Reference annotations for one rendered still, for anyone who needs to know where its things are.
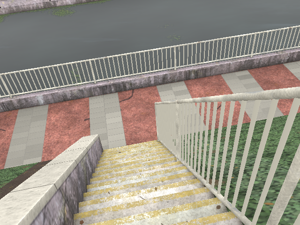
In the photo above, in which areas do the stairs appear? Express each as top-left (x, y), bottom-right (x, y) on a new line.
top-left (73, 140), bottom-right (243, 225)

